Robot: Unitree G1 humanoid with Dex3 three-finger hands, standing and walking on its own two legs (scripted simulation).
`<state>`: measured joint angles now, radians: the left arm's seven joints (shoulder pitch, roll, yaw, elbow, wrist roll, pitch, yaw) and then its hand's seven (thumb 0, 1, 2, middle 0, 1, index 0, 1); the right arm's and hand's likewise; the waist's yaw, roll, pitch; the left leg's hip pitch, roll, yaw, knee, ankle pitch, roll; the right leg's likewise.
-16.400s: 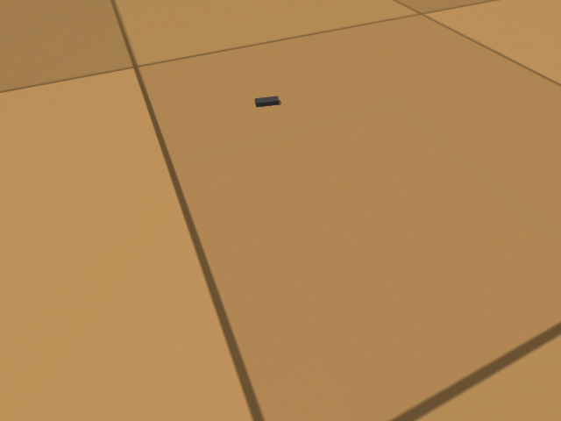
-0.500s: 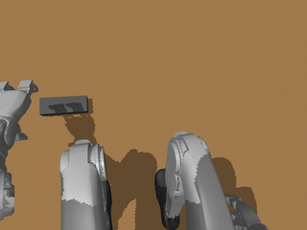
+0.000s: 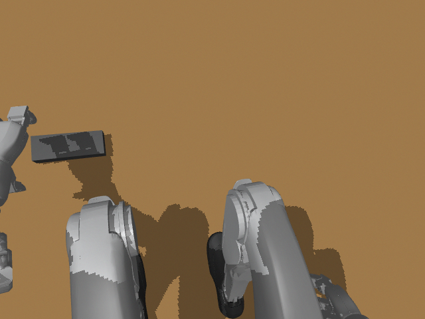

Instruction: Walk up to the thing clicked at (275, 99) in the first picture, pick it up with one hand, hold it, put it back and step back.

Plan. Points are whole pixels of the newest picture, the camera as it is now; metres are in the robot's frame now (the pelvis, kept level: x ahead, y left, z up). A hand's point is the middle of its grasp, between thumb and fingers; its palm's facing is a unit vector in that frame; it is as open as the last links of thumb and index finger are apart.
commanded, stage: rise first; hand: left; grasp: from above
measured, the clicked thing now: (70, 146) +0.46 +0.27 -0.31
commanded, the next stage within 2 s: approach in 1.68 s
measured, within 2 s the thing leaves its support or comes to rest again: neither
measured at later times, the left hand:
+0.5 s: hand (21, 156) +0.41 +0.32 -0.19, palm faces -0.45 -0.08 -0.89, open 14.0 cm
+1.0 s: hand (24, 150) +0.43 +0.32 -0.20, palm faces -0.45 -0.07 -0.89, open 14.1 cm
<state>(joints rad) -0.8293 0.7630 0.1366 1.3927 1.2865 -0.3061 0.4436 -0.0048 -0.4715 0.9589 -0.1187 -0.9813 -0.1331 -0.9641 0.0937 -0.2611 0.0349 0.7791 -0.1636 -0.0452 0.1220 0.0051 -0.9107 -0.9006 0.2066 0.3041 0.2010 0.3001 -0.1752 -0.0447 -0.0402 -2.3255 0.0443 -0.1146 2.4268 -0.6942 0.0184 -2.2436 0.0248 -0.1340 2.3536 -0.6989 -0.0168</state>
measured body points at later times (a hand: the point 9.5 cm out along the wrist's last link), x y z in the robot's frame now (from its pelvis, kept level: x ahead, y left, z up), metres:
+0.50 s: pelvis +0.00 +0.00 +0.00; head +0.24 +0.08 +0.37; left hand +0.43 +0.33 -0.14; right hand +0.08 -0.27 -0.11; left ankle +0.07 +0.12 -0.29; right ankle +0.09 -0.11 -0.29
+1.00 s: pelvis +0.00 +0.00 -0.01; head +0.24 +0.08 +0.36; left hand +0.45 +0.32 -0.15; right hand +0.06 -0.27 -0.11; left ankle +0.07 +0.12 -0.29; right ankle +0.09 -0.11 -0.29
